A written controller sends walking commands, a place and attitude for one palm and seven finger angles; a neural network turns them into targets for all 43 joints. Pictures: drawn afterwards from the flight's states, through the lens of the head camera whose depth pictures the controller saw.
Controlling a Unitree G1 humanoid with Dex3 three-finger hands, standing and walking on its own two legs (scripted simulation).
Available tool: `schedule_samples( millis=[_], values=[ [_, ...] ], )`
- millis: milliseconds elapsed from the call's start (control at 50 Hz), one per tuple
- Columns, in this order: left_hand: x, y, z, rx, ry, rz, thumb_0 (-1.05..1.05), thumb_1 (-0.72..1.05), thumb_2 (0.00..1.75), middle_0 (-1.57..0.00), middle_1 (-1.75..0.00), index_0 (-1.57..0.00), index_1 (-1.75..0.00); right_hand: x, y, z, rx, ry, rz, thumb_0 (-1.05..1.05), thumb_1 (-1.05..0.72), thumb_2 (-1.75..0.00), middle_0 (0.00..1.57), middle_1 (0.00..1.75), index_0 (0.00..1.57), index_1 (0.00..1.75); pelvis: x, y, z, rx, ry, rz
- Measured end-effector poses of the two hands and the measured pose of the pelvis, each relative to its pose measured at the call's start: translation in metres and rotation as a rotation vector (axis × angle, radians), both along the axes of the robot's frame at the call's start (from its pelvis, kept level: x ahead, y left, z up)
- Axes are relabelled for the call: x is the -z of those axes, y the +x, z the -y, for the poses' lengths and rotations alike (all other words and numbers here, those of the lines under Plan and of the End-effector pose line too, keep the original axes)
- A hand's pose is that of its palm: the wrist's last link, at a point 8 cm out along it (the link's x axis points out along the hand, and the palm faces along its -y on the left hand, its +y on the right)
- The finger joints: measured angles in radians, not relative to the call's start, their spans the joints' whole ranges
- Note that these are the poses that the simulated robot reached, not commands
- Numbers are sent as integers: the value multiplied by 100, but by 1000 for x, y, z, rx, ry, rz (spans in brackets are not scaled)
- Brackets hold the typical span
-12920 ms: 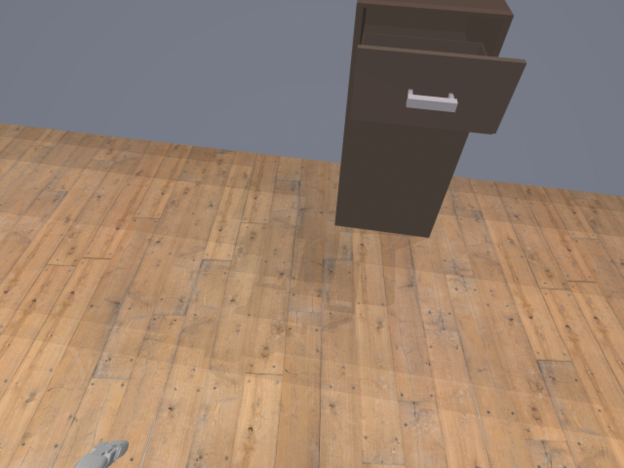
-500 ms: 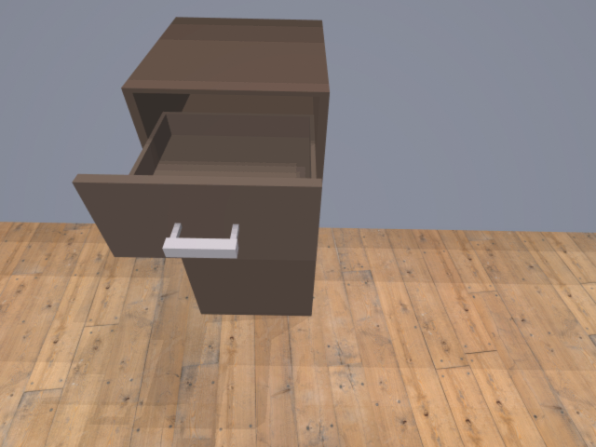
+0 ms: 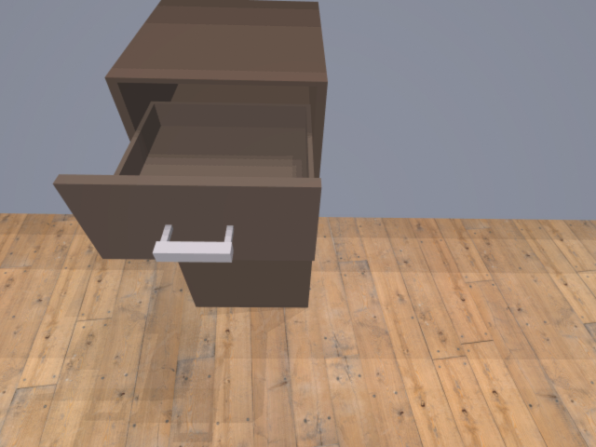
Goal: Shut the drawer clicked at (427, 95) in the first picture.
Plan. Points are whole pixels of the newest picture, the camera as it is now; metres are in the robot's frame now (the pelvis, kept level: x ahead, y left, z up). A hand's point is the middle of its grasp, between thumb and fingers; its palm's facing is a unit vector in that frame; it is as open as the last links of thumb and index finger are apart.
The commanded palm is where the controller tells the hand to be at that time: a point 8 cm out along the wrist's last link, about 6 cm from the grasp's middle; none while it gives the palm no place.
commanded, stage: shuffle to correct the standing spot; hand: left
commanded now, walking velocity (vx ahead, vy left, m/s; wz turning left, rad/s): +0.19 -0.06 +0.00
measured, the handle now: (196, 241) +0.39 +0.18 +0.04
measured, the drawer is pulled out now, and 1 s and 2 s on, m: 0.29 0.29 0.29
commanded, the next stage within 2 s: come to a stop and stand still in 0.30 s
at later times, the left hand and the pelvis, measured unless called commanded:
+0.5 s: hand out of the picture +0.10 +0.16 -0.18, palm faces +0.06 -0.99 -0.13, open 7.4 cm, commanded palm none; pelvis +0.10 -0.01 +0.01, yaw +3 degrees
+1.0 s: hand (221, 410) +0.21 +0.14 -0.17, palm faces +0.07 -0.97 -0.23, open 7.4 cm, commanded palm none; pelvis +0.10 -0.05 -0.01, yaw +4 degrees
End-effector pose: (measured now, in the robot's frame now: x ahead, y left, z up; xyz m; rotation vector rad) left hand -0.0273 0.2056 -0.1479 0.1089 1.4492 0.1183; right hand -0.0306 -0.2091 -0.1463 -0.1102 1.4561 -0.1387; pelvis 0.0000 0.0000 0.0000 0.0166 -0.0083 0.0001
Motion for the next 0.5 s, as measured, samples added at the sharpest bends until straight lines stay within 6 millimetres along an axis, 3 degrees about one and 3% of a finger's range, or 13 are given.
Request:
schedule_samples(
  millis=[160,340,400,500],
  values=[
    [6,17,13,-41,-4,-7,0,91,90,-20,-30,-20,-30,6,40,16,-23,-13,8,1,-91,-89,20,30,20,30,7,31,12,-23,-14,-16],
    [20,16,9,-79,-44,-123,0,91,90,-20,-30,-20,-30,-3,124,22,-67,-96,125,2,-93,-89,20,30,20,30,14,71,1,-17,-18,-3],
    [16,43,1,-52,-38,-121,1,91,90,-20,-30,-20,-30,-12,131,21,-50,-106,143,1,-93,-89,20,30,20,30,7,85,0,-24,-32,-4],
    [3,123,-8,-36,-11,34,1,91,90,-20,-30,-20,-30,-21,119,14,-58,-76,38,1,-92,-89,20,30,20,30,-6,104,6,-44,-50,-11]
  ],
)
